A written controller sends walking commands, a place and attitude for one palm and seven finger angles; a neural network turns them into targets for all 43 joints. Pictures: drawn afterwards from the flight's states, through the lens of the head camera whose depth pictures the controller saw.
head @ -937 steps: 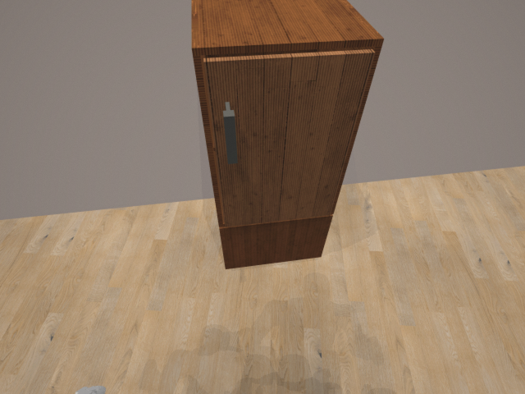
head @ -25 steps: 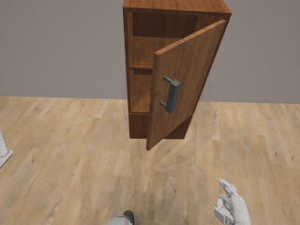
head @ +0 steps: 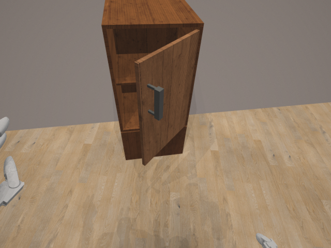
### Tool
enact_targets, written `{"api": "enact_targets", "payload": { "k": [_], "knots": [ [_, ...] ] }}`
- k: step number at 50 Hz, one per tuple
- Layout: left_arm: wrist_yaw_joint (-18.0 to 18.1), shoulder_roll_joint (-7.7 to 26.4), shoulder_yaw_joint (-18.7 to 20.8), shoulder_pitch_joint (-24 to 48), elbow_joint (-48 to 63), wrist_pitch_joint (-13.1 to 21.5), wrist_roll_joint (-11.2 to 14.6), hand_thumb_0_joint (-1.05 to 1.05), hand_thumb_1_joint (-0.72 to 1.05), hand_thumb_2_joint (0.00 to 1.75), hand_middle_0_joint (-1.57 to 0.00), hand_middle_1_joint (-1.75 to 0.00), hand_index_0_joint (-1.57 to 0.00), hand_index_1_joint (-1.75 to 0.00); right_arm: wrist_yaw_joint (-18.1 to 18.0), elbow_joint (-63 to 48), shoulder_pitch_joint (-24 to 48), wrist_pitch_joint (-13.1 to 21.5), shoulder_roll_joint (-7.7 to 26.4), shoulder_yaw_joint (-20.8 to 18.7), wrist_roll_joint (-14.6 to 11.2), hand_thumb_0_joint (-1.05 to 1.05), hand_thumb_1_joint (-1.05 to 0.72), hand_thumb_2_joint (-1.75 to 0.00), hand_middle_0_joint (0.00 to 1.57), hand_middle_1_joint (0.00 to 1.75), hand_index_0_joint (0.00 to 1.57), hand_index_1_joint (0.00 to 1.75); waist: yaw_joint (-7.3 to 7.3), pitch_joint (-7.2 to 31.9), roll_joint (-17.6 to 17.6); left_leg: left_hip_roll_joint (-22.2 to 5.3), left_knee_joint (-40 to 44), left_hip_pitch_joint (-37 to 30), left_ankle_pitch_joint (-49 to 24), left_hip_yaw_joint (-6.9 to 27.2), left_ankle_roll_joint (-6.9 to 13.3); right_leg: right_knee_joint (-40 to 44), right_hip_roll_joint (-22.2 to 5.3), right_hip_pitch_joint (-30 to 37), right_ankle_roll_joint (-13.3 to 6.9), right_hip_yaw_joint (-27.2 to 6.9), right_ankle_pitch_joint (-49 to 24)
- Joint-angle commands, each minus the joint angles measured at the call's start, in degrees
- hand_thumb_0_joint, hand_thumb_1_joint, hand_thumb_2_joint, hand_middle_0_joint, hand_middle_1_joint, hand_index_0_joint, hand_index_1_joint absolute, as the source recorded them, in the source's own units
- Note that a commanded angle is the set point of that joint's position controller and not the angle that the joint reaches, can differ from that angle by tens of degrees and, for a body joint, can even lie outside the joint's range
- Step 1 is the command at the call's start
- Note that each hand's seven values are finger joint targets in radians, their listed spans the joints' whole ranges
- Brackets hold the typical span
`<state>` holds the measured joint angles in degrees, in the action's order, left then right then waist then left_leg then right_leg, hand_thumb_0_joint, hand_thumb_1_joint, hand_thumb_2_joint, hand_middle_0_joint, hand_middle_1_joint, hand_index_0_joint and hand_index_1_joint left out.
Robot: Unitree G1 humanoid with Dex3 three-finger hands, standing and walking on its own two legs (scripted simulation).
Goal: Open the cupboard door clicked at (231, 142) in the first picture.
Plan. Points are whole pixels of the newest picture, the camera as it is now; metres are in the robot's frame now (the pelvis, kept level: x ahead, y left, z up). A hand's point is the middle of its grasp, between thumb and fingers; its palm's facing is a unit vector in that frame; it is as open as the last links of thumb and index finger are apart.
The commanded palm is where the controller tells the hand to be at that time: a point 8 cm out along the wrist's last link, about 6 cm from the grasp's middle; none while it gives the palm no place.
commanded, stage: stop stepping back and stand still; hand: left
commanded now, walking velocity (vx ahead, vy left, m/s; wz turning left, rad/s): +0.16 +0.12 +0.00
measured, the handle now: (154, 101) +0.63 +0.08 -0.01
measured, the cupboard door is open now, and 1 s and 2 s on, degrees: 43 43 43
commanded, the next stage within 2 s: let the arm hang, fingers relaxed in 0.50 s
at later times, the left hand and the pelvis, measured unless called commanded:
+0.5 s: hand (1, 185) +0.18 +0.30 +0.15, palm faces +0.46 -0.77 -0.45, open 7.4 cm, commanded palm +0.13 +0.33 +0.17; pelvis -0.01 +0.03 +0.00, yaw +1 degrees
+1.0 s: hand out of the picture -0.03 +0.21 -0.18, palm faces +0.02 -0.98 -0.17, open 7.2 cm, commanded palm none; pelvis -0.03 +0.03 +0.00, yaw +3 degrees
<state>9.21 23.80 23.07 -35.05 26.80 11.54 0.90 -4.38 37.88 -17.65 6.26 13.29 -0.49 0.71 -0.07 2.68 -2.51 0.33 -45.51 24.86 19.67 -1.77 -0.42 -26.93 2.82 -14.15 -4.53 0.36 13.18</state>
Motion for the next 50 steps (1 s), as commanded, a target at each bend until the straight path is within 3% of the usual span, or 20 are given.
{"api": "enact_targets", "payload": {
  "k": [1, 4, 7, 8, 9, 12, 14, 16, 18, 22, 29, 30, 31, 32, 34, 37, 39, 43, 47, 50],
  "knots": [
    [1.8, 10.0, 5.6, 12.2, 7.0, 4.2, -0.6, 0.00, 0.90, 0.90, -0.20, -0.30, -0.20, -0.30, -1.4, -8.4, 7.9, 4.9, 5.3, -2.0, 0.0, 0.00, -0.90, -0.90, 0.20, 0.30, 0.20, 0.30, 0.96, -1.8, -1.3, -1.5, 7.1, -5.7, 1.4, -1.3, 1.8, 14.0, -15.9, -7.1, -3.2, -15.5, 21.4],
    [1.9, 10.0, 5.9, 10.2, 7.4, 4.4, -0.5, 0.00, 0.90, 0.90, -0.20, -0.30, -0.20, -0.30, -1.3, -8.0, 7.5, 5.6, 5.7, -2.1, 0.1, 0.00, -0.90, -0.90, 0.20, 0.30, 0.20, 0.30, 0.64, -2.8, 0.8, -1.2, 18.5, -10.1, 1.7, -1.3, 2.9, 11.4, -13.5, -5.3, -1.0, -14.1, 18.6],
    [1.5, 10.8, 7.8, 7.7, 10.8, 5.2, 0.2, 0.00, 0.90, 0.90, -0.20, -0.30, -0.20, -0.30, -0.7, -9.6, 8.2, 5.8, 6.8, -2.7, -0.3, 0.00, -0.90, -0.90, 0.20, 0.30, 0.20, 0.30, 0.25, -0.1, 2.0, -4.2, 21.6, -9.9, -5.5, 3.1, 3.7, 4.8, -8.5, 2.3, 1.8, -10.4, 2.9],
    [1.5, 12.3, 9.5, 5.4, 9.7, 5.3, 0.3, 0.00, 0.90, 0.90, -0.20, -0.30, -0.20, -0.30, -0.6, -8.9, 8.0, 5.5, 6.1, -2.6, -0.4, 0.00, -0.90, -0.90, 0.20, 0.30, 0.20, 0.30, 0.17, 0.6, 4.0, -4.4, 22.0, -10.2, -1.1, 2.6, 3.5, 5.6, -8.5, 0.4, 2.2, -10.5, 6.9],
    [1.3, 10.4, 8.4, 4.4, 9.8, 5.1, 0.3, 0.00, 0.90, 0.90, -0.20, -0.30, -0.20, -0.30, -0.5, -9.2, 8.1, 5.3, 5.3, -1.8, -0.4, 0.00, -0.90, -0.90, 0.20, 0.30, 0.20, 0.30, 0.43, -1.8, 6.5, -4.4, 23.8, -8.6, 0.2, 3.1, 3.5, 4.8, -7.1, -0.4, 2.2, -8.7, 7.4],
    [1.1, 9.5, 7.7, 6.7, 10.1, 5.2, 0.2, 0.00, 0.90, 0.90, -0.20, -0.30, -0.20, -0.30, -0.2, -9.2, 8.6, 5.8, 6.0, -1.7, -0.4, 0.00, -0.90, -0.90, 0.20, 0.30, 0.20, 0.30, 0.45, -2.3, 7.4, -6.2, 25.5, -6.5, -3.8, 5.2, 3.5, 0.9, -4.1, 1.6, 3.3, -5.4, -0.5],
    [1.1, 9.8, 8.0, 6.8, 9.5, 5.2, 0.3, 0.00, 0.90, 0.90, -0.20, -0.30, -0.20, -0.30, -0.3, -9.3, 8.6, 6.1, 6.1, -1.8, -0.5, 0.00, -0.90, -0.90, 0.20, 0.30, 0.20, 0.30, 0.25, 0.2, 6.2, -6.8, 25.1, -7.5, -9.8, 5.2, 3.2, -1.4, -3.7, 4.1, 3.8, -3.8, -6.6],
    [0.9, 8.7, 7.1, 6.6, 8.9, 4.8, 0.5, 0.00, 0.90, 0.90, -0.20, -0.30, -0.20, -0.30, 0.0, -9.5, 8.6, 6.1, 5.9, -1.6, -0.6, 0.00, -0.90, -0.90, 0.20, 0.30, 0.20, 0.30, 0.18, 1.7, 7.5, -6.6, 24.4, -8.6, -12.9, 3.9, 2.7, -1.7, -3.7, 5.2, 4.0, -3.5, -9.7],
    [0.7, 8.5, 6.7, 6.9, 8.7, 4.4, 0.6, 0.00, 0.90, 0.90, -0.20, -0.30, -0.20, -0.30, 0.1, -9.6, 8.7, 6.0, 5.9, -1.5, -0.6, 0.00, -0.90, -0.90, 0.20, 0.30, 0.20, 0.30, 0.19, 1.7, 7.7, -5.8, 24.2, -8.6, -12.2, 2.9, 2.1, -0.7, -3.9, 5.3, 4.0, -3.8, -10.2],
    [0.5, 8.1, 6.3, 7.4, 8.4, 3.9, 0.6, 0.00, 0.90, 0.90, -0.20, -0.30, -0.20, -0.30, 0.3, -9.8, 9.1, 5.3, 5.3, -1.2, -0.6, 0.00, -0.90, -0.90, 0.20, 0.30, 0.20, 0.30, 0.31, 1.5, 4.1, -4.5, 23.3, -8.4, -10.1, 2.1, 1.6, 2.6, -4.6, 5.2, 3.9, -5.3, -10.4],
    [0.6, 8.3, 6.4, 8.0, 9.5, 3.3, 0.7, 0.00, 0.90, 0.90, -0.20, -0.30, -0.20, -0.30, 0.0, -10.5, 9.9, 4.4, 4.9, -1.1, -0.4, 0.00, -0.90, -0.90, 0.20, 0.30, 0.20, 0.30, 0.20, 1.7, 5.1, -3.7, 24.2, -10.1, -10.5, 1.6, 1.1, 5.4, -4.7, 5.5, 4.0, -5.3, -10.9],
    [-7.7, -0.8, -17.7, 10.9, -35.8, -5.4, -3.6, 0.00, 0.90, 0.90, -0.20, -0.30, -0.20, -0.30, 4.9, 4.6, 13.3, 5.5, 15.4, -4.5, -0.7, 0.00, -0.90, -0.90, 0.20, 0.30, 0.20, 0.30, 2.68, -3.7, 4.9, -5.6, 15.3, -6.2, -20.1, 4.3, 2.2, -3.1, -8.6, -2.8, 3.0, -1.9, -17.2],
    [-9.0, -1.6, -15.9, 10.5, -37.3, -9.6, -2.9, 0.00, 0.90, 0.90, -0.20, -0.30, -0.20, -0.30, 5.0, 4.4, 8.8, 1.5, 12.7, -4.4, -0.7, 0.00, -0.90, -0.90, 0.20, 0.30, 0.20, 0.30, 1.63, 0.8, 7.0, -6.6, 17.7, -9.8, -23.5, 3.8, 1.6, -2.5, -8.0, -3.6, 2.6, -4.1, -13.8],
    [-9.2, -2.5, -16.4, 12.3, -38.7, -10.3, -2.7, 0.00, 0.90, 0.90, -0.20, -0.30, -0.20, -0.30, 4.8, 4.1, 8.3, 0.0, 12.2, -3.8, -0.1, 0.00, -0.90, -0.90, 0.20, 0.30, 0.20, 0.30, 1.34, 1.7, 7.1, -8.2, 19.2, -7.7, -21.7, 6.1, 3.3, -5.2, -6.4, -3.4, 2.7, -1.4, -7.1],
    [-9.3, -1.4, -17.0, 15.4, -44.2, -10.4, -3.0, 0.00, 0.90, 0.90, -0.20, -0.30, -0.20, -0.30, 4.6, 3.8, 10.0, -1.5, 12.9, -3.1, 0.5, 0.00, -0.90, -0.90, 0.20, 0.30, 0.20, 0.30, 0.27, 1.0, 1.7, -9.7, 21.7, -4.3, -20.0, 9.4, 5.4, -7.3, -5.1, -0.6, 2.7, -0.9, -2.7],
    [-9.2, 2.1, -17.5, 19.8, -55.5, -10.2, -3.2, 0.00, 0.90, 0.90, -0.20, -0.30, -0.20, -0.30, 4.6, 6.4, 11.0, -3.0, 14.0, -2.9, 0.8, 0.00, -0.90, -0.90, 0.20, 0.30, 0.20, 0.30, -0.15, 2.6, -6.5, -6.5, 19.9, -7.4, -17.4, 7.4, 4.1, -2.0, -7.6, 2.2, 1.8, -4.2, -7.7],
    [-8.9, 2.9, -18.8, 23.3, -62.6, -10.5, -2.9, 0.00, 0.90, 0.90, -0.20, -0.30, -0.20, -0.30, 4.5, 8.7, 10.9, -4.1, 13.0, -2.4, 0.9, 0.00, -0.90, -0.90, 0.20, 0.30, 0.20, 0.30, 0.64, 1.0, -3.0, -4.6, 20.2, -9.3, -13.0, 6.0, 3.1, 1.4, -9.5, 1.2, 0.8, -6.9, -6.9],
    [-8.5, 2.7, -20.3, 25.2, -73.9, -10.6, -2.3, 0.00, 0.90, 0.90, -0.20, -0.30, -0.20, -0.30, 4.2, 13.4, 10.5, -5.2, 11.8, -1.3, 0.8, 0.00, -0.90, -0.90, 0.20, 0.30, 0.20, 0.30, 0.37, 0.0, 6.1, -5.0, 24.0, -11.1, -8.8, 6.0, 2.5, 5.1, -8.8, 2.8, 1.3, -6.7, -1.4],
    [-8.5, 0.7, -20.5, 24.0, -82.2, -10.4, -1.8, 0.00, 0.90, 0.90, -0.20, -0.30, -0.20, -0.30, 3.6, 18.3, 7.9, -5.7, 9.6, -1.1, 0.7, 0.00, -0.90, -0.90, 0.20, 0.30, 0.20, 0.30, 0.47, -1.4, 9.0, -4.7, 25.6, -11.6, -4.3, 5.4, 2.1, 9.0, -9.0, 3.1, 0.9, -7.4, 3.7],
    [-8.5, 0.0, -20.6, 23.5, -86.1, -10.4, -1.6, 0.00, 0.90, 0.90, -0.20, -0.30, -0.20, -0.30, 3.3, 20.9, 5.1, -6.0, 9.0, -1.1, 0.6, 0.00, -0.90, -0.90, 0.20, 0.30, 0.20, 0.30, 0.78, -2.6, 7.2, -5.0, 26.1, -12.2, -3.5, 5.5, 2.2, 10.7, -9.1, 2.6, 0.8, -7.0, 5.2]
  ]
}}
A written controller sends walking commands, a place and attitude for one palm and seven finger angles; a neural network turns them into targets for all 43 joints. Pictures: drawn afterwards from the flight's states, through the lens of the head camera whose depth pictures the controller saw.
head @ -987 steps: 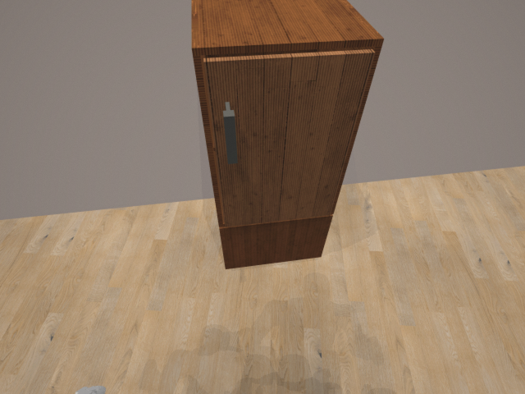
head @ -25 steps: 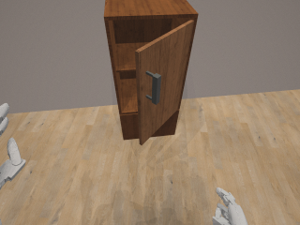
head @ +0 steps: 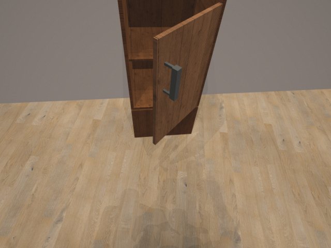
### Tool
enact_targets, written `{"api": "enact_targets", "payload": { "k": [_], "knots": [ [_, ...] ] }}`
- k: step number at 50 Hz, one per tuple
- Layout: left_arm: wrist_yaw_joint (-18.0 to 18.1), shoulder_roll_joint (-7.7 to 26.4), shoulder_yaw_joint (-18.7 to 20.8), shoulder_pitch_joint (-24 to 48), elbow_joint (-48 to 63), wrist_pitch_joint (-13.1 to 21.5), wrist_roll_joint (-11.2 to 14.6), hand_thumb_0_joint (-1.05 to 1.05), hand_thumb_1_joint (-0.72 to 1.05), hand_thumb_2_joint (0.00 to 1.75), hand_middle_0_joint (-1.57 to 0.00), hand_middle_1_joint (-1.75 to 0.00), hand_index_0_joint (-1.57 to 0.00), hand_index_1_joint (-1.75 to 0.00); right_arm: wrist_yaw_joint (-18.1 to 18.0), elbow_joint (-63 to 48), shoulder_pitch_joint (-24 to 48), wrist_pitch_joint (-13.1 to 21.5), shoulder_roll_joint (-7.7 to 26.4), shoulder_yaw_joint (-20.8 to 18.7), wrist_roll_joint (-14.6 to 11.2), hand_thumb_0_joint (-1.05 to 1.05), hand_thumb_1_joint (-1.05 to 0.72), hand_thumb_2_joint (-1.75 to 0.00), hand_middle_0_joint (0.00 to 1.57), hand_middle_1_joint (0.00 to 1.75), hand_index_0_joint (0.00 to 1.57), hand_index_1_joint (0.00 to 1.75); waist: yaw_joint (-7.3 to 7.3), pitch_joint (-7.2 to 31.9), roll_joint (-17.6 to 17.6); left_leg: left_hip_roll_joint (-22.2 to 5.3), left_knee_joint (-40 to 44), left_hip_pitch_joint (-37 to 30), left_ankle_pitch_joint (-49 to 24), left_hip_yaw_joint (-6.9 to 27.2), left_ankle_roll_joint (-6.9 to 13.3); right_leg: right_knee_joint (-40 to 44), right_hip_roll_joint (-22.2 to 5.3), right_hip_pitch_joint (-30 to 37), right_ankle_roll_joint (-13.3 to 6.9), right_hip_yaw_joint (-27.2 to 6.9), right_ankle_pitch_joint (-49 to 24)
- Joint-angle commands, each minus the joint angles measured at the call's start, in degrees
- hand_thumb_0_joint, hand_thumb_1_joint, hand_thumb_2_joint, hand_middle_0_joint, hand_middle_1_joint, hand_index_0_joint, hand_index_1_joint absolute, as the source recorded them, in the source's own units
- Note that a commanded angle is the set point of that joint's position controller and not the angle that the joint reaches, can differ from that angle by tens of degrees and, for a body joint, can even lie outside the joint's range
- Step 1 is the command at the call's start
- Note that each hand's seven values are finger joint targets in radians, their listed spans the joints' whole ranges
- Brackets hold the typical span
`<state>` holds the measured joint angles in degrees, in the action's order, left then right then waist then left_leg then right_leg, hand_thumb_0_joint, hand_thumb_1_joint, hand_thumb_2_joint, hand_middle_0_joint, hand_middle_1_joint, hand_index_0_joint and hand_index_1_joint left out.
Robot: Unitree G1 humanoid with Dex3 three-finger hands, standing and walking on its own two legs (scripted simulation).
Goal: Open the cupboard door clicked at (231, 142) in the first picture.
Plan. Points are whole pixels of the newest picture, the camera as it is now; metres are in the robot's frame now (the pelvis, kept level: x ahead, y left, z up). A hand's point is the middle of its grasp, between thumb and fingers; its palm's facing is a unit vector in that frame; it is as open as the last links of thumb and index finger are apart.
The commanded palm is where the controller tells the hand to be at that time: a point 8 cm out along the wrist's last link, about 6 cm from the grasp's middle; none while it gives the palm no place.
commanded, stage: let the arm hang, fingers relaxed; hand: left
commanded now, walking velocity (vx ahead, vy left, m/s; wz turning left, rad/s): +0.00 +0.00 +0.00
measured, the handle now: (170, 81) +0.66 +0.02 -0.01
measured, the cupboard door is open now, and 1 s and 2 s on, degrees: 43 43 43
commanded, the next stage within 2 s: look to check the result in 0.70 s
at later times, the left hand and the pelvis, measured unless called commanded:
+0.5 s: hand out of the picture +0.09 +0.22 -0.15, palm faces +0.00 -0.95 -0.30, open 7.4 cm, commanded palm none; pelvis +0.01 +0.00 +0.00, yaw +0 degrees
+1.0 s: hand out of the picture +0.08 +0.22 -0.16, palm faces -0.01 -0.95 -0.30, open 7.4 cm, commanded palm none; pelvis +0.03 -0.01 +0.01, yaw +0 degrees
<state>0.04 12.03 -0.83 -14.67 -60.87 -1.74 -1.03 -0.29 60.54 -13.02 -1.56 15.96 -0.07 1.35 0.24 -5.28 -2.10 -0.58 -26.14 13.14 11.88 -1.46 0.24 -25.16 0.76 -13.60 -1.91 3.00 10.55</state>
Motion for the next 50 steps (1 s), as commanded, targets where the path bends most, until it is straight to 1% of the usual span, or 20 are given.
{"api": "enact_targets", "payload": {
  "k": [1, 2, 3, 4, 10, 15, 17, 18, 20, 23, 24, 26, 29, 31, 34, 37, 41, 43, 46, 50],
  "knots": [
    [0.7, 11.3, 3.3, 2.9, 0.7, 2.8, 0.4, 0.00, 0.90, 0.90, -0.20, -0.30, -0.20, -0.30, -0.8, -1.1, -0.1, 1.8, 6.3, -1.6, 0.0, 0.00, -0.90, -0.90, 0.20, 0.30, 0.20, 0.30, 0.37, 4.6, 7.6, -4.2, 7.2, -0.2, 5.0, 5.4, 1.6, 9.1, -7.0, 1.9, -1.9, -9.3, 8.2],
    [0.8, 11.2, 3.3, 2.5, -0.2, 2.7, 0.4, 0.00, 0.90, 0.90, -0.20, -0.30, -0.20, -0.30, -0.9, -0.6, -0.6, 1.7, 6.0, -1.7, 0.0, 0.00, -0.90, -0.90, 0.20, 0.30, 0.20, 0.30, 0.36, 4.1, 7.2, -4.4, 7.5, 0.0, 5.2, 5.5, 1.6, 9.2, -6.9, 1.8, -1.8, -9.1, 8.1],
    [0.8, 11.2, 3.3, 2.3, -0.7, 2.7, 0.4, 0.00, 0.90, 0.90, -0.20, -0.30, -0.20, -0.30, -1.0, -0.5, -1.4, 1.6, 6.4, -1.8, -0.1, 0.00, -0.90, -0.90, 0.20, 0.30, 0.20, 0.30, 0.26, 4.1, 5.0, -4.6, 7.3, -0.3, 5.3, 5.6, 1.8, 9.4, -6.7, 1.9, -1.8, -8.8, 8.5],
    [0.8, 11.1, 3.3, 2.5, -1.3, 2.7, 0.4, 0.00, 0.90, 0.90, -0.20, -0.30, -0.20, -0.30, -1.0, 0.1, -2.1, 1.6, 6.1, -1.9, 0.0, 0.00, -0.90, -0.90, 0.20, 0.30, 0.20, 0.30, 0.43, 3.7, 4.1, -4.6, 7.5, 0.0, 5.2, 5.5, 1.9, 9.6, -6.9, 1.9, -1.7, -8.7, 8.7],
    [1.1, 11.3, 3.4, 2.9, -2.6, 2.7, 0.5, 0.00, 0.90, 0.90, -0.20, -0.30, -0.20, -0.30, -1.1, 1.4, -3.8, 1.7, 5.7, -2.1, 0.0, 0.00, -0.90, -0.90, 0.20, 0.30, 0.20, 0.30, 0.38, 2.5, 1.7, -4.7, 7.8, -0.1, 3.3, 5.5, 2.1, 9.6, -7.0, 1.9, -1.7, -8.1, 8.4],
    [1.2, 11.7, 3.4, 4.1, -2.2, 2.7, 0.4, 0.00, 0.90, 0.90, -0.20, -0.30, -0.20, -0.30, -1.0, 1.9, -3.1, 1.9, 5.7, -2.1, 0.0, 0.00, -0.90, -0.90, 0.20, 0.30, 0.20, 0.30, 0.29, 1.8, 1.6, -5.0, 8.7, -0.1, 1.9, 5.9, 2.1, 8.9, -6.8, 2.1, -1.5, -7.7, 6.5],
    [1.3, 11.8, 3.5, 4.6, -2.0, 2.8, 0.4, 0.00, 0.90, 0.90, -0.20, -0.30, -0.20, -0.30, -0.9, 1.9, -2.4, 2.1, 5.9, -2.1, 0.0, 0.00, -0.90, -0.90, 0.20, 0.30, 0.20, 0.30, 0.19, 2.3, 1.2, -5.2, 9.0, -0.4, 0.2, 6.1, 2.1, 8.3, -6.8, 2.8, -1.3, -7.5, 4.3],
    [1.3, 11.9, 3.6, 4.4, -1.8, 3.0, 0.4, 0.00, 0.90, 0.90, -0.20, -0.30, -0.20, -0.30, -0.9, 1.8, -2.0, 2.2, 6.2, -2.2, -0.1, 0.00, -0.90, -0.90, 0.20, 0.30, 0.20, 0.30, -0.08, 3.1, 1.9, -5.2, 8.7, -0.9, -0.7, 5.9, 2.1, 8.3, -6.8, 3.3, -1.4, -7.5, 3.3],
    [1.3, 12.0, 3.6, 5.4, -1.7, 3.0, 0.3, 0.00, 0.90, 0.90, -0.20, -0.30, -0.20, -0.30, -0.9, 2.0, -1.2, 2.2, 5.8, -2.0, 0.0, 0.00, -0.90, -0.90, 0.20, 0.30, 0.20, 0.30, 0.08, 2.3, 1.7, -5.3, 9.3, -0.9, -1.4, 5.9, 2.0, 8.2, -7.0, 3.3, -1.2, -7.3, 2.2],
    [1.3, 12.2, 3.6, 5.9, -1.3, 3.3, 0.3, 0.00, 0.90, 0.90, -0.20, -0.30, -0.20, -0.30, -0.9, 1.9, -0.1, 2.4, 6.3, -2.1, -0.1, 0.00, -0.90, -0.90, 0.20, 0.30, 0.20, 0.30, 0.01, 3.6, 2.2, -5.4, 9.2, -2.3, -4.1, 5.7, 1.8, 8.0, -7.0, 4.2, -1.1, -7.1, -1.3],
    [1.3, 12.3, 3.6, 6.4, -1.3, 3.3, 0.3, 0.00, 0.90, 0.90, -0.20, -0.30, -0.20, -0.30, -0.8, 1.9, 0.3, 2.5, 6.2, -2.0, 0.0, 0.00, -0.90, -0.90, 0.20, 0.30, 0.20, 0.30, 0.11, 3.5, 1.5, -5.5, 9.4, -2.4, -4.7, 5.8, 1.7, 8.0, -7.2, 4.5, -0.9, -6.9, -2.2],
    [1.3, 12.3, 3.6, 6.9, -1.1, 3.4, 0.3, 0.00, 0.90, 0.90, -0.20, -0.30, -0.20, -0.30, -0.8, 2.0, 1.2, 2.6, 6.6, -2.0, 0.0, 0.00, -0.90, -0.90, 0.20, 0.30, 0.20, 0.30, 0.13, 3.5, 2.7, -5.5, 9.8, -3.0, -5.3, 5.7, 1.6, 8.1, -7.3, 4.7, -0.9, -7.1, -3.3],
    [1.4, 12.9, 3.7, 7.5, -0.9, 3.7, 0.3, 0.00, 0.90, 0.90, -0.20, -0.30, -0.20, -0.30, -0.8, 1.8, 1.9, 2.6, 7.0, -2.1, 0.0, 0.00, -0.90, -0.90, 0.20, 0.30, 0.20, 0.30, 0.31, 4.8, 1.6, -5.5, 9.6, -4.2, -6.3, 5.4, 1.4, 8.6, -7.4, 5.5, -0.9, -7.3, -4.7],
    [1.3, 12.9, 3.6, 7.8, -0.9, 3.8, 0.3, 0.00, 0.90, 0.90, -0.20, -0.30, -0.20, -0.30, -0.8, 1.7, 2.6, 2.7, 7.4, -2.1, 0.0, 0.00, -0.90, -0.90, 0.20, 0.30, 0.20, 0.30, 0.38, 5.0, 2.7, -5.6, 9.9, -4.8, -7.2, 5.2, 1.2, 8.6, -7.5, 5.8, -0.8, -7.3, -6.4],
    [1.3, 13.1, 3.6, 7.7, -1.0, 3.8, 0.3, 0.00, 0.90, 0.90, -0.20, -0.30, -0.20, -0.30, -0.8, 1.7, 3.3, 2.6, 7.5, -1.9, 0.0, 0.00, -0.90, -0.90, 0.20, 0.30, 0.20, 0.30, 0.29, 4.5, 2.9, -5.5, 10.1, -5.1, -6.6, 5.2, 1.2, 9.3, -7.6, 5.8, -0.8, -7.5, -5.6],
    [1.3, 13.2, 3.5, 7.9, -1.2, 3.8, 0.4, 0.00, 0.90, 0.90, -0.20, -0.30, -0.20, -0.30, -0.9, 1.8, 3.7, 2.6, 8.1, -1.9, 0.0, 0.00, -0.90, -0.90, 0.20, 0.30, 0.20, 0.30, 0.34, 5.2, 3.8, -5.6, 10.3, -5.9, -7.5, 5.0, 1.0, 9.4, -7.7, 6.4, -0.8, -7.4, -7.0],
    [1.3, 13.4, 3.4, 7.8, -1.6, 3.9, 0.5, 0.00, 0.90, 0.90, -0.20, -0.30, -0.20, -0.30, -1.0, 1.7, 3.8, 2.6, 8.5, -1.8, -0.1, 0.00, -0.90, -0.90, 0.20, 0.30, 0.20, 0.30, 0.40, 6.3, 3.6, -5.9, 10.3, -6.8, -8.6, 4.9, 0.9, 9.4, -7.6, 7.2, -0.9, -7.3, -8.7],
    [1.3, 13.5, 3.5, 7.4, -1.7, 4.0, 0.5, 0.00, 0.90, 0.90, -0.20, -0.30, -0.20, -0.30, -1.0, 1.6, 4.0, 2.5, 8.7, -1.8, -0.2, 0.00, -0.90, -0.90, 0.20, 0.30, 0.20, 0.30, 0.32, 6.2, 2.6, -5.9, 10.2, -7.2, -8.7, 4.9, 1.0, 9.7, -7.5, 7.0, -0.9, -7.3, -8.8],
    [1.3, 13.4, 3.3, 7.4, -2.1, 3.8, 0.5, 0.00, 0.90, 0.90, -0.20, -0.30, -0.20, -0.30, -1.0, 2.0, 4.0, 2.4, 8.7, -1.6, -0.1, 0.00, -0.90, -0.90, 0.20, 0.30, 0.20, 0.30, 0.39, 5.4, 3.8, -5.9, 10.5, -7.2, -8.5, 4.8, 0.9, 9.8, -7.6, 6.8, -0.9, -7.3, -8.8],
    [1.3, 13.4, 3.2, 7.1, -2.4, 3.8, 0.6, 0.00, 0.90, 0.90, -0.20, -0.30, -0.20, -0.30, -1.1, 2.2, 3.7, 2.4, 8.6, -1.6, -0.2, 0.00, -0.90, -0.90, 0.20, 0.30, 0.20, 0.30, 0.47, 6.0, 2.7, -6.1, 10.6, -7.8, -8.9, 4.8, 1.0, 9.9, -7.6, 7.3, -0.9, -7.1, -9.2]
  ]
}}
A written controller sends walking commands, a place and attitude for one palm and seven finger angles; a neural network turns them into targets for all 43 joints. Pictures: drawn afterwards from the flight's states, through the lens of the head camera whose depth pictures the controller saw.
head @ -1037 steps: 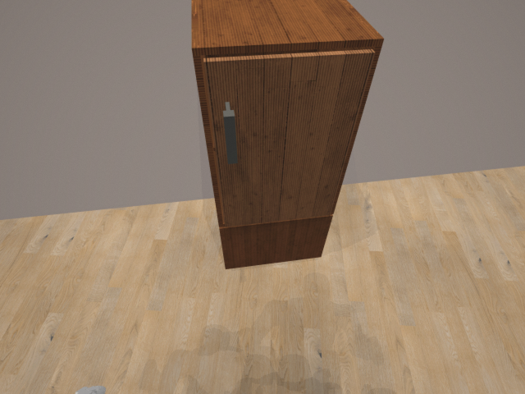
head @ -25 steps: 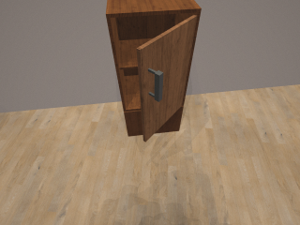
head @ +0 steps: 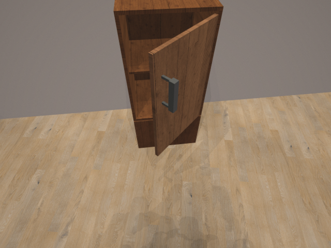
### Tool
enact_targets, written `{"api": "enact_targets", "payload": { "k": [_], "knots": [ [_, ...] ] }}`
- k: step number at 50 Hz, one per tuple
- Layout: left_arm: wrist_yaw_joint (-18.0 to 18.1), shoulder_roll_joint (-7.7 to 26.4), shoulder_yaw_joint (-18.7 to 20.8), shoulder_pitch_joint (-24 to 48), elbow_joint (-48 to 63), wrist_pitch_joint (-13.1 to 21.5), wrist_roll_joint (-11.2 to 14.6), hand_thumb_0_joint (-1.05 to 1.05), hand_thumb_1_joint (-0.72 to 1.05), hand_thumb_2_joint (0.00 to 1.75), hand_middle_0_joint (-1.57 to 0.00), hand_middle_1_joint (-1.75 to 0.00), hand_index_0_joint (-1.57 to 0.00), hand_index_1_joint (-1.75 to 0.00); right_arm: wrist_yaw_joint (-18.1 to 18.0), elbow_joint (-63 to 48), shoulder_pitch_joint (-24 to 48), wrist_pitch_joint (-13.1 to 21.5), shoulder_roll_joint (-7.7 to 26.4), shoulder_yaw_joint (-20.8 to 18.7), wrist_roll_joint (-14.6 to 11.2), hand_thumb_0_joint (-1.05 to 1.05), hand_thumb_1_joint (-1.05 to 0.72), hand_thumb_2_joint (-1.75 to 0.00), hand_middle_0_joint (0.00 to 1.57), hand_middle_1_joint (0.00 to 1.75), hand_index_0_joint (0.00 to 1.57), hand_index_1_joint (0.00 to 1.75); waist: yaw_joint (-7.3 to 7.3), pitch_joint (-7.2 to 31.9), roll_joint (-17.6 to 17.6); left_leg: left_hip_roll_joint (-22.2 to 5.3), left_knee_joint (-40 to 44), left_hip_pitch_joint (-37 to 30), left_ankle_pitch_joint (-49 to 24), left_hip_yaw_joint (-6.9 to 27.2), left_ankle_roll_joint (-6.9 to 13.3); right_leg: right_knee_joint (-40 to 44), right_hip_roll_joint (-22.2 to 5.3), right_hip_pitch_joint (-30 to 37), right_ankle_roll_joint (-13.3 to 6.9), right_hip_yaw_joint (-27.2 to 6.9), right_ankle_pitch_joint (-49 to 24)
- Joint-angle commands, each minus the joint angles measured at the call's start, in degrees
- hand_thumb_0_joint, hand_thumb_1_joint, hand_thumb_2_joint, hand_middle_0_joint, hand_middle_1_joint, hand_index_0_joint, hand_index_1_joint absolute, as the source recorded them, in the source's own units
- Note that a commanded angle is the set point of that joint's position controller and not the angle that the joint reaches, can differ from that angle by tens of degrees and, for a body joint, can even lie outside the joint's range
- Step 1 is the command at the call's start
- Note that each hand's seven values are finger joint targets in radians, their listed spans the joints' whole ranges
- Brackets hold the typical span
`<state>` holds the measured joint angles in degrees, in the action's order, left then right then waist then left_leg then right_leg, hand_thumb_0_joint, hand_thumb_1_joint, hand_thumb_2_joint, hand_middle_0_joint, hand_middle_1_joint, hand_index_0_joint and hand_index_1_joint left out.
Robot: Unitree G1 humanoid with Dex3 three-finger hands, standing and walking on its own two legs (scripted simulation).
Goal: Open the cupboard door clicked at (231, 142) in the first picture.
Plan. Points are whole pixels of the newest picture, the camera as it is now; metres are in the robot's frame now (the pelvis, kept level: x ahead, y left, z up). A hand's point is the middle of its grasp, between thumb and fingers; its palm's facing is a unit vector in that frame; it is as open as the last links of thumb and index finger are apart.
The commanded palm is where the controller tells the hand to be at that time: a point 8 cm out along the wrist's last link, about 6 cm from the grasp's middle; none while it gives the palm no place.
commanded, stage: look to check the result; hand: left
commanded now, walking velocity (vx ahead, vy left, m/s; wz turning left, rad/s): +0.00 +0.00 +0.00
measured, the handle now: (168, 93) +0.63 +0.03 -0.02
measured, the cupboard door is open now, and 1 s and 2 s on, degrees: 43 43 43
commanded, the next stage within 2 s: walk to a spot facing it in 0.28 s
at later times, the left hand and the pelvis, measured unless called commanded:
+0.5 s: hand out of the picture +0.07 +0.21 -0.17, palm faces -0.01 -0.96 -0.29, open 7.4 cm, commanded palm none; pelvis +0.01 -0.01 +0.00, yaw -1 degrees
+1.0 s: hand out of the picture +0.08 +0.16 -0.18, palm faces -0.22 -0.93 -0.30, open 7.4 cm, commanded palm none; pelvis -0.02 -0.04 -0.02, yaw -17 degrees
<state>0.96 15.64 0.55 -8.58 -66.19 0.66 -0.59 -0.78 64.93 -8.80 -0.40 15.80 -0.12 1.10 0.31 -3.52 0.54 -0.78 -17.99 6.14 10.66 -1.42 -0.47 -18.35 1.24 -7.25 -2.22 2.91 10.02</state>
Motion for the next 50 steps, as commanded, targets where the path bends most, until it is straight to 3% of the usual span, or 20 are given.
{"api": "enact_targets", "payload": {
  "k": [1, 20, 23, 27, 30, 32, 34, 36, 37, 38, 39, 40, 41, 42, 43, 44, 45, 47, 48, 50],
  "knots": [
    [0.4, 9.8, 1.7, 0.9, 2.8, 1.4, 0.1, 0.00, 0.90, 0.90, -0.20, -0.30, -0.20, -0.30, -0.6, -2.2, -0.6, 1.3, 8.7, -1.5, 0.0, 0.00, -0.90, -0.90, 0.20, 0.30, 0.20, 0.30, 0.31, 4.4, 0.0, -5.9, 2.4, -1.1, -8.1, 4.8, 1.7, 3.0, -8.1, 1.0, -0.6, -7.1, -9.4],
    [0.6, 9.2, 1.8, 0.4, 3.0, 1.5, 0.1, 0.00, 0.90, 0.90, -0.20, -0.30, -0.20, -0.30, -0.8, -1.7, -1.5, 1.3, 7.7, -1.4, 0.1, 0.00, -0.90, -0.90, 0.20, 0.30, 0.20, 0.30, 0.27, 3.6, -0.3, -5.9, 2.6, -0.9, -8.4, 4.1, 1.5, 3.1, -8.0, 1.5, -0.5, -7.1, -11.3],
    [0.8, 5.4, 1.8, -1.6, 3.2, 0.3, 0.2, 0.00, 0.90, 0.90, -0.20, -0.30, -0.20, -0.30, -1.2, -1.6, -4.2, 0.6, 3.2, -1.0, 0.2, 0.00, -0.90, -0.90, 0.20, 0.30, 0.20, 0.30, 0.37, 4.5, 0.2, -6.3, -0.8, -1.8, -9.6, 1.4, 0.7, 0.1, -7.8, -0.4, -0.4, -8.4, -16.3],
    [0.4, 6.8, 3.4, -1.9, 5.8, -1.3, -0.2, 0.00, 0.90, 0.90, -0.20, -0.30, -0.20, -0.30, -1.9, -3.8, -5.6, -0.5, 4.4, -2.7, 0.1, 0.00, -0.90, -0.90, 0.20, 0.30, 0.20, 0.30, 0.59, 2.8, -1.4, -6.8, -5.5, 0.9, -5.3, -1.5, 0.5, -3.9, -7.5, -3.5, -1.5, -11.5, -19.3],
    [0.0, 6.8, 4.4, -1.6, 8.4, -2.1, -0.5, 0.00, 0.90, 0.90, -0.20, -0.30, -0.20, -0.30, -2.2, -6.2, -6.1, -0.9, 4.6, -3.7, 0.0, 0.00, -0.90, -0.90, 0.20, 0.30, 0.20, 0.30, 0.94, 3.2, -2.1, -7.5, -7.6, 1.4, -1.1, -1.9, 1.0, -5.7, -6.9, -7.0, -2.0, -13.5, -16.5],
    [-0.4, 6.3, 4.7, -1.0, 10.1, -2.5, -0.6, 0.00, 0.90, 0.90, -0.20, -0.30, -0.20, -0.30, -2.3, -7.3, -6.1, -0.9, 5.1, -4.2, 0.2, 0.00, -0.90, -0.90, 0.20, 0.30, 0.20, 0.30, 1.09, 2.5, 0.4, -9.3, -6.5, 1.1, 1.1, -0.6, 1.9, -8.4, -5.0, -10.8, -1.6, -13.4, -12.6],
    [-0.9, 4.8, 4.8, -0.6, 11.6, -2.8, -0.6, 0.00, 0.90, 0.90, -0.20, -0.30, -0.20, -0.30, -2.4, -8.3, -6.1, -0.7, 6.6, -4.8, 0.5, 0.00, -0.90, -0.90, 0.20, 0.30, 0.20, 0.30, 0.99, 1.6, 5.9, -14.7, -2.4, 0.3, 1.7, 4.2, 4.7, -16.5, -1.3, -15.8, -0.3, -9.8, -6.3],
    [-1.5, 3.2, 5.1, 0.0, 13.2, -3.5, -0.7, 0.00, 0.90, 0.90, -0.20, -0.30, -0.20, -0.30, -2.4, -9.3, -5.4, -0.1, 7.8, -5.2, 0.9, 0.00, -0.90, -0.90, 0.20, 0.30, 0.20, 0.30, 0.34, 1.0, 13.4, -23.7, 2.9, 2.0, -6.3, 9.0, 10.5, -34.6, -0.1, -18.8, 1.3, -4.1, 17.5],
    [-1.7, 3.0, 5.3, 0.4, 13.9, -3.7, -0.6, 0.00, 0.90, 0.90, -0.20, -0.30, -0.20, -0.30, -2.5, -10.1, -4.5, 0.0, 7.5, -4.9, 1.1, 0.00, -0.90, -0.90, 0.20, 0.30, 0.20, 0.30, -0.13, 0.3, 11.5, -24.5, 2.0, 3.2, -9.4, 7.9, 11.5, -37.6, -2.0, -19.0, 1.3, -5.5, 20.3],
    [-1.8, 2.2, 5.4, -0.4, 13.9, -3.5, -0.6, 0.00, 0.90, 0.90, -0.20, -0.30, -0.20, -0.30, -2.5, -10.9, -2.8, 0.2, 7.2, -5.0, 1.1, 0.00, -0.90, -0.90, 0.20, 0.30, 0.20, 0.30, -1.31, 1.3, 8.1, -23.9, -0.8, 2.7, -12.6, 5.5, 10.9, -35.3, -3.3, -17.6, 1.2, -5.6, 20.2],
    [-2.1, 1.7, 5.2, -2.1, 13.8, -3.3, -0.6, 0.00, 0.90, 0.90, -0.20, -0.30, -0.20, -0.30, -2.4, -11.4, -1.5, 0.2, 7.9, -5.2, 1.3, 0.00, -0.90, -0.90, 0.20, 0.30, 0.20, 0.30, -2.03, 2.1, 8.4, -22.5, -3.5, 3.3, -15.4, 2.4, 9.2, -31.0, -3.5, -14.6, 1.1, -3.9, 19.4],
    [-2.3, 1.6, 5.3, -4.6, 13.2, -3.1, -0.6, 0.00, 0.90, 0.90, -0.20, -0.30, -0.20, -0.30, -2.3, -11.6, -0.7, 0.0, 8.2, -5.2, 1.3, 0.00, -0.90, -0.90, 0.20, 0.30, 0.20, 0.30, -3.06, 2.9, 7.6, -20.5, -7.5, 4.3, -15.6, -0.9, 7.0, -25.2, -3.1, -10.2, 1.2, -2.2, 15.3],
    [-2.3, 2.4, 5.7, -7.7, 12.3, -2.8, -0.7, 0.00, 0.90, 0.90, -0.20, -0.30, -0.20, -0.30, -2.2, -12.0, -0.1, -0.3, 8.1, -5.3, 1.0, 0.00, -0.90, -0.90, 0.20, 0.30, 0.20, 0.30, -4.39, 3.0, 4.2, -17.2, -13.6, 6.6, -12.1, -4.2, 4.3, -16.9, -2.1, -5.6, 1.2, -0.9, 7.2],
    [-1.8, 6.3, 6.5, -10.6, 11.7, -2.2, -1.2, 0.00, 0.90, 0.90, -0.20, -0.30, -0.20, -0.30, -1.9, -12.9, 0.2, -0.7, 6.3, -5.3, 0.2, 0.00, -0.90, -0.90, 0.20, 0.30, 0.20, 0.30, -5.44, 2.4, -7.9, -9.8, -26.5, 13.4, 1.0, -8.4, 0.0, -4.7, -7.4, -1.4, -1.1, -11.6, -7.7],
    [-0.8, 12.5, 7.7, -11.5, 12.1, -1.5, -1.4, 0.00, 0.90, 0.90, -0.20, -0.30, -0.20, -0.30, -1.3, -15.5, 0.4, -1.0, 2.2, -4.6, -0.4, 0.00, -0.90, -0.90, 0.20, 0.30, 0.20, 0.30, -5.29, 2.8, -22.1, -1.4, -42.1, 24.9, 26.0, -7.8, -2.7, 1.9, -21.5, 0.7, -8.2, -33.5, -22.0],
    [-0.3, 13.0, 7.5, -11.7, 12.7, -1.9, -0.6, 0.00, 0.90, 0.90, -0.20, -0.30, -0.20, -0.30, -1.2, -15.2, 0.5, -1.5, 3.4, -4.7, -0.4, 0.00, -0.90, -0.90, 0.20, 0.30, 0.20, 0.30, -5.48, 3.0, -13.2, -2.6, -48.6, 24.8, 26.5, 1.0, -1.8, 2.0, -22.1, -2.2, -12.6, -34.1, -13.1],
    [0.2, 10.6, 7.4, -7.9, 13.7, -1.9, -0.8, 0.00, 0.90, 0.90, -0.20, -0.30, -0.20, -0.30, -1.3, -15.0, 2.5, -1.4, 3.0, -5.0, -0.4, 0.00, -0.90, -0.90, 0.20, 0.30, 0.20, 0.30, -3.56, 1.7, -11.2, -3.2, -51.4, 27.3, 21.9, 3.4, -1.7, 0.7, -18.1, -3.3, -12.0, -33.9, -10.0],
    [0.5, 7.7, 6.7, -4.5, 15.1, -1.5, -0.8, 0.00, 0.90, 0.90, -0.20, -0.30, -0.20, -0.30, -1.1, -14.6, 1.8, -1.4, 2.6, -4.7, -0.1, 0.00, -0.90, -0.90, 0.20, 0.30, 0.20, 0.30, -1.42, 3.3, -8.3, -3.8, -50.8, 26.3, 15.8, 4.1, -2.3, -0.8, -15.2, -3.5, -10.4, -29.0, -11.8],
    [0.7, 7.2, 6.7, -4.4, 15.2, -1.4, -0.9, 0.00, 0.90, 0.90, -0.20, -0.30, -0.20, -0.30, -1.1, -14.3, 0.8, -1.2, 2.1, -4.6, -0.2, 0.00, -0.90, -0.90, 0.20, 0.30, 0.20, 0.30, -1.10, 6.4, -7.0, -3.6, -48.4, 24.4, 14.9, 3.7, -2.5, -2.0, -14.1, -1.7, -9.9, -27.8, -13.7],
    [0.6, 7.7, 6.7, -5.6, 15.0, -1.3, -0.9, 0.00, 0.90, 0.90, -0.20, -0.30, -0.20, -0.30, -1.1, -14.6, 1.1, -1.3, 1.1, -4.3, -0.4, 0.00, -0.90, -0.90, 0.20, 0.30, 0.20, 0.30, -1.47, 7.8, -4.7, -2.4, -43.5, 23.0, 14.5, 2.8, -2.8, -2.5, -12.6, 0.5, -9.4, -26.4, -16.9]
  ]
}}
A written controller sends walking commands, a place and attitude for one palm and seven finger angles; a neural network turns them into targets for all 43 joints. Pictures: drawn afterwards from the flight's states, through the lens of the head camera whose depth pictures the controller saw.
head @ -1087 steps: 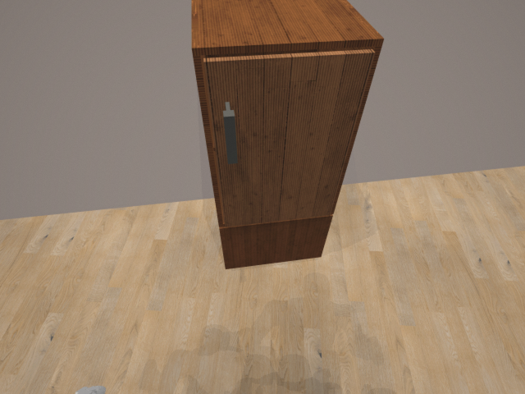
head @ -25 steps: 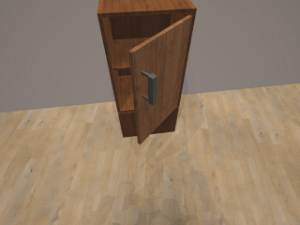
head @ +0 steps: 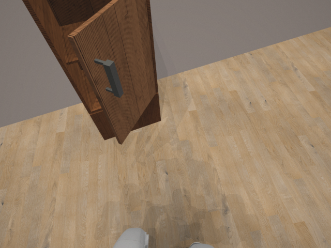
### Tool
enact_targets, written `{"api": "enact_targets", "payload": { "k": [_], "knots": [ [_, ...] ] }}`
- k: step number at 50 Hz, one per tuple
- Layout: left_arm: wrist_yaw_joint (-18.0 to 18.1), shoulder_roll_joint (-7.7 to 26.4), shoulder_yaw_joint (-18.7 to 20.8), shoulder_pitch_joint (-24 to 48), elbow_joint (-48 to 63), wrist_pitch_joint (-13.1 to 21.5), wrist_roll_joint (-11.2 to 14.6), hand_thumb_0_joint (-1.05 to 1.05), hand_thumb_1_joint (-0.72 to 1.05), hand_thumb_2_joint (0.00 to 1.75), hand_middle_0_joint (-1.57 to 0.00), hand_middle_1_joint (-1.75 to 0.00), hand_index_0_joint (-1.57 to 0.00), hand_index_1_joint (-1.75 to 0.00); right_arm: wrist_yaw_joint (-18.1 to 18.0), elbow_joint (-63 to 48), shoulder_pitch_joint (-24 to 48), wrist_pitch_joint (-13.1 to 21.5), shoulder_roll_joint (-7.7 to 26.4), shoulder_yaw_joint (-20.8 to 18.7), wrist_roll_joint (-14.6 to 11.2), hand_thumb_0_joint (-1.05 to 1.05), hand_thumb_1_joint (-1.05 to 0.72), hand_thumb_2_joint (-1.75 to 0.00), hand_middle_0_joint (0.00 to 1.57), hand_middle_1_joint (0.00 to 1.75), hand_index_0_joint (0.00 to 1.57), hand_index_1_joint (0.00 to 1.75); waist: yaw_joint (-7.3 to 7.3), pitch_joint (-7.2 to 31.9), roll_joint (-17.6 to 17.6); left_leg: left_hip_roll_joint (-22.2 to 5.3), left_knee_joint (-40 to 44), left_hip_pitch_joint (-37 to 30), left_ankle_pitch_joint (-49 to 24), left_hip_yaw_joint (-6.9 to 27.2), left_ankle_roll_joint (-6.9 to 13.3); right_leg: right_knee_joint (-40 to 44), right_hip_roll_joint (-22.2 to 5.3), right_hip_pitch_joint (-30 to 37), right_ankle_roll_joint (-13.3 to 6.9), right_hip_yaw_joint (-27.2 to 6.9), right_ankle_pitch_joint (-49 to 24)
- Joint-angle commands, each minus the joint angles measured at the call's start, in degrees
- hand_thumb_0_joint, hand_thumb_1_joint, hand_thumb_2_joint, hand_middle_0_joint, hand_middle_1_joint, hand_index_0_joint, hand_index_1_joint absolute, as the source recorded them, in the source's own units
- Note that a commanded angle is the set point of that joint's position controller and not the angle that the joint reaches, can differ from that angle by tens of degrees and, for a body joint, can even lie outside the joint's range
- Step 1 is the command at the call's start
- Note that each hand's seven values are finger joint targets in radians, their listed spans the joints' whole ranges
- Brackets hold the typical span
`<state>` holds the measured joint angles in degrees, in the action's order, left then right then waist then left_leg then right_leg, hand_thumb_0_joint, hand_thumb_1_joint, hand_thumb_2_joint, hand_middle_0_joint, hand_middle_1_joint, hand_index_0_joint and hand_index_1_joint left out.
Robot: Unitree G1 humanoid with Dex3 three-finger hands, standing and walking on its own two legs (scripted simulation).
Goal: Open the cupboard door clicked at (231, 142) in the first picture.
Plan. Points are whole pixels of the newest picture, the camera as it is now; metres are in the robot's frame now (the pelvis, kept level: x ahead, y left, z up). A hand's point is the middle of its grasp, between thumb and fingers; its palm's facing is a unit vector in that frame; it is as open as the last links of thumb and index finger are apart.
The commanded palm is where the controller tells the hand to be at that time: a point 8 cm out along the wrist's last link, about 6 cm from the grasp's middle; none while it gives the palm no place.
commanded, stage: walk to a spot facing it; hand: left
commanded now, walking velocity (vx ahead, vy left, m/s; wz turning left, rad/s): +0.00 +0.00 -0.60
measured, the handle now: (108, 78) +0.60 +0.25 +0.00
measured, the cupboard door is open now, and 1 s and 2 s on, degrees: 43 43 43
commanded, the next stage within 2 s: none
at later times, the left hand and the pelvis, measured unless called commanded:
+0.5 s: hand (97, 234) +0.15 +0.21 -0.16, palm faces -0.27 -0.93 -0.24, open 7.4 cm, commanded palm none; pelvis +0.00 +0.02 +0.01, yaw -19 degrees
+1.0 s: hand (146, 201) +0.25 +0.09 -0.16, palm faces -0.62 -0.77 -0.16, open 7.4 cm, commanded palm none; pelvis +0.06 -0.01 +0.01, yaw -39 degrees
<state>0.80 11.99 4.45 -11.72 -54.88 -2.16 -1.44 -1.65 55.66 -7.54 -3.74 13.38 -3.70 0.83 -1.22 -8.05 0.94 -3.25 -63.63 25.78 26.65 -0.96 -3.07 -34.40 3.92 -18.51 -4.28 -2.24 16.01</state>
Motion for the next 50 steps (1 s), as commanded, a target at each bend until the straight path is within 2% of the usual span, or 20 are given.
{"api": "enact_targets", "payload": {
  "k": [1, 8, 12, 13, 14, 15, 16, 20, 24, 27, 29, 31, 35, 41, 42, 43, 44, 45, 47, 50],
  "knots": [
    [0.6, 11.7, 2.9, -3.2, 3.5, 1.5, 0.0, 0.00, 0.90, 0.90, -0.20, -0.30, -0.20, -0.30, -0.3, -5.4, 0.7, 1.9, 3.3, -0.7, -0.2, 0.00, -0.90, -0.90, 0.20, 0.30, 0.20, 0.30, -0.41, 11.9, -5.6, 0.6, 3.9, 3.2, -1.8, 2.1, -0.2, 13.9, -14.8, 11.9, -7.2, -21.4, -23.0],
    [0.2, 12.5, 3.3, -3.9, 4.3, 0.8, -0.5, 0.00, 0.90, 0.90, -0.20, -0.30, -0.20, -0.30, -0.6, -8.0, 3.4, 2.7, 3.7, -1.0, -0.8, 0.00, -0.90, -0.90, 0.20, 0.30, 0.20, 0.30, -1.39, 10.5, -8.5, 2.7, 17.1, -0.7, -0.2, 3.0, 0.4, 14.0, -13.4, 11.3, -7.4, -26.8, -22.1],
    [0.0, 12.3, 3.2, 0.4, 5.9, 0.4, 0.1, 0.00, 0.90, 0.90, -0.20, -0.30, -0.20, -0.30, -1.1, -6.7, -3.4, 3.5, 4.8, -1.0, -1.1, 0.00, -0.90, -0.90, 0.20, 0.30, 0.20, 0.30, 2.43, 12.3, -7.8, 3.4, 35.9, -15.7, -8.9, 3.2, 1.5, 11.0, -9.8, 2.3, -2.9, -26.0, -17.4],
    [-0.1, 10.3, 2.6, 0.7, 6.5, 0.4, 0.5, 0.00, 0.90, 0.90, -0.20, -0.30, -0.20, -0.30, -1.4, -6.3, -5.0, 4.0, 6.9, -1.4, -0.9, 0.00, -0.90, -0.90, 0.20, 0.30, 0.20, 0.30, 3.20, 12.7, -1.4, -1.4, 43.7, -25.0, -10.4, 7.5, 2.9, 7.1, -5.3, -6.9, 0.2, -22.1, -9.5],
    [-1.0, 7.3, 1.8, 0.4, 8.0, 0.4, 1.1, 0.00, 0.90, 0.90, -0.20, -0.30, -0.20, -0.30, -1.7, -6.9, -5.7, 4.5, 12.8, -2.3, 0.2, 0.00, -0.90, -0.90, 0.20, 0.30, 0.20, 0.30, 3.49, 11.9, 14.9, -16.5, 49.9, -30.6, -10.7, 23.0, 8.3, -4.0, 2.4, -18.0, 3.9, -11.1, 6.8],
    [-1.6, 8.6, 2.0, 3.0, 9.5, 0.7, 0.5, 0.00, 0.90, 0.90, -0.20, -0.30, -0.20, -0.30, -2.1, -7.8, -6.0, 4.1, 14.7, -2.5, 0.7, 0.00, -0.90, -0.90, 0.20, 0.30, 0.20, 0.30, 3.66, 9.3, 14.0, -26.5, 51.1, -22.8, -17.1, 28.3, 14.3, -18.5, 0.6, -18.2, 6.4, -2.8, 18.3],
    [-2.2, 9.6, 2.5, 3.4, 9.5, 0.7, -0.2, 0.00, 0.90, 0.90, -0.20, -0.30, -0.20, -0.30, -1.9, -8.5, -5.0, 4.4, 13.4, -2.0, 1.2, 0.00, -0.90, -0.90, 0.20, 0.30, 0.20, 0.30, 3.01, 8.4, 5.9, -25.1, 49.5, -17.4, -22.3, 26.1, 16.1, -27.7, -1.4, -16.3, 6.9, -3.1, 16.0],
    [-3.0, 7.0, 1.8, 2.2, 8.2, -0.1, 0.3, 0.00, 0.90, 0.90, -0.20, -0.30, -0.20, -0.30, -1.8, -9.4, -1.6, 4.4, 9.3, -0.8, 1.5, 0.00, -0.90, -0.90, 0.20, 0.30, 0.20, 0.30, 0.44, 9.0, 11.2, -13.2, 40.5, -19.9, -44.3, 3.9, 10.1, -26.0, -3.7, -14.2, 7.8, 2.1, 11.4],
    [-3.5, 6.2, 0.9, 4.6, 8.6, 0.3, 0.4, 0.00, 0.90, 0.90, -0.20, -0.30, -0.20, -0.30, -1.2, -7.7, -6.3, 3.9, 12.0, -1.8, 1.2, 0.00, -0.90, -0.90, 0.20, 0.30, 0.20, 0.30, 2.78, 10.0, 12.6, -13.7, 36.9, -19.8, -45.4, 0.3, 8.2, -9.7, -2.2, -4.4, 6.1, 7.9, 8.1],
    [-3.4, 8.5, 1.5, -1.3, 6.7, 0.6, 0.5, 0.00, 0.90, 0.90, -0.20, -0.30, -0.20, -0.30, -0.6, -8.3, -4.5, 3.5, 12.8, -2.0, 0.7, 0.00, -0.90, -0.90, 0.20, 0.30, 0.20, 0.30, -1.01, 10.2, 9.6, -12.4, 28.7, -12.1, -35.8, -2.8, 4.5, 4.4, -2.6, 9.8, 4.2, 7.9, -4.7],
    [-1.7, 19.9, 3.7, -8.7, 4.8, 1.5, -0.1, 0.00, 0.90, 0.90, -0.20, -0.30, -0.20, -0.30, 0.0, -12.1, -1.8, 3.3, 5.9, -0.5, -0.6, 0.00, -0.90, -0.90, 0.20, 0.30, 0.20, 0.30, -4.65, 13.1, -20.3, 0.0, 2.6, 8.5, 11.8, -7.2, -1.2, 13.9, -26.6, 21.7, -7.2, -24.9, -36.4],
    [-0.6, 18.4, 3.7, -5.7, 5.8, 1.0, 0.1, 0.00, 0.90, 0.90, -0.20, -0.30, -0.20, -0.30, -0.3, -11.7, -0.7, 2.9, 7.0, -0.5, -0.4, 0.00, -0.90, -0.90, 0.20, 0.30, 0.20, 0.30, -3.33, 12.0, -17.1, -2.5, -4.3, 11.4, 9.1, 1.8, -0.4, 15.4, -22.8, 15.4, -10.6, -26.6, -10.2],
    [-0.5, 14.8, 2.4, 1.1, 7.7, 1.5, -0.3, 0.00, 0.90, 0.90, -0.20, -0.30, -0.20, -0.30, 1.2, -9.4, -2.4, 3.4, 5.3, -0.1, 0.2, 0.00, -0.90, -0.90, 0.20, 0.30, 0.20, 0.30, -0.03, 10.4, -7.6, -1.8, 8.0, 1.3, 0.9, -1.3, -0.8, 16.6, -17.0, 5.1, -7.8, -18.9, 3.3],
    [-1.8, 13.5, 2.3, 4.6, 7.6, 1.8, 0.1, 0.00, 0.90, 0.90, -0.20, -0.30, -0.20, -0.30, 1.2, -6.1, -12.5, 5.1, 5.1, -0.4, 0.2, 0.00, -0.90, -0.90, 0.20, 0.30, 0.20, 0.30, 4.64, 6.9, -9.1, 2.3, 33.5, -19.5, -6.4, -4.8, 0.4, 15.3, -10.7, -9.7, -4.6, -18.1, 21.2],
    [-2.2, 10.0, 1.7, 5.3, 8.6, 1.7, 0.3, 0.00, 0.90, 0.90, -0.20, -0.30, -0.20, -0.30, 0.4, -4.5, -17.6, 5.7, 7.9, -1.0, 0.5, 0.00, -0.90, -0.90, 0.20, 0.30, 0.20, 0.30, 7.04, 7.4, -0.4, -2.9, 42.1, -28.7, 1.1, 1.9, 2.3, 6.4, -6.0, -18.6, -1.6, -14.4, 21.9],
    [-2.7, 5.2, 0.6, 6.3, 10.4, 1.7, 0.7, 0.00, 0.90, 0.90, -0.20, -0.30, -0.20, -0.30, 0.0, -3.2, -23.6, 6.2, 14.2, -2.4, 1.7, 0.00, -0.90, -0.90, 0.20, 0.30, 0.20, 0.30, 9.57, 8.0, 20.3, -20.2, 52.8, -32.6, 18.1, 25.4, 7.6, -15.1, 2.5, -28.1, 2.4, -2.7, 21.3],
    [-3.5, 6.8, 1.3, 11.9, 13.4, 2.4, 0.6, 0.00, 0.90, 0.90, -0.20, -0.30, -0.20, -0.30, -1.1, -3.5, -23.7, 6.7, 16.4, -2.4, 1.7, 0.00, -0.90, -0.90, 0.20, 0.30, 0.20, 0.30, 9.22, 5.2, 13.2, -28.6, 58.7, -25.7, 21.2, 33.1, 12.9, -23.0, -3.8, -29.7, 3.4, -1.4, 17.2],
    [-4.0, 7.1, 1.7, 11.9, 12.5, 2.7, -0.4, 0.00, 0.90, 0.90, -0.20, -0.30, -0.20, -0.30, -0.3, -4.5, -21.3, 7.1, 14.4, -1.8, 2.0, 0.00, -0.90, -0.90, 0.20, 0.30, 0.20, 0.30, 7.31, 2.3, 6.1, -27.0, 58.9, -20.5, 19.6, 32.7, 13.3, -30.2, -5.1, -28.5, 3.1, -2.1, 12.5],
    [-4.8, 5.4, 1.7, 8.3, 9.3, 2.4, -0.9, 0.00, 0.90, 0.90, -0.20, -0.30, -0.20, -0.30, -0.2, -5.0, -15.0, 7.7, 9.3, -0.1, 1.4, 0.00, -0.90, -0.90, 0.20, 0.30, 0.20, 0.30, 2.86, 0.4, 5.7, -18.9, 56.0, -18.2, 3.7, 14.7, 8.4, -35.0, -7.8, -27.7, 4.1, 0.3, 1.3],
    [-5.3, 2.2, 0.4, 7.5, 7.9, 1.9, -0.5, 0.00, 0.90, 0.90, -0.20, -0.30, -0.20, -0.30, -0.5, -2.6, -19.2, 8.6, 5.8, 1.0, 0.9, 0.00, -0.90, -0.90, 0.20, 0.30, 0.20, 0.30, 3.07, 5.0, 8.0, -13.9, 50.1, -25.2, -24.0, -0.5, 6.3, -32.0, -7.4, -26.3, 4.9, 3.8, -3.5]
  ]
}}
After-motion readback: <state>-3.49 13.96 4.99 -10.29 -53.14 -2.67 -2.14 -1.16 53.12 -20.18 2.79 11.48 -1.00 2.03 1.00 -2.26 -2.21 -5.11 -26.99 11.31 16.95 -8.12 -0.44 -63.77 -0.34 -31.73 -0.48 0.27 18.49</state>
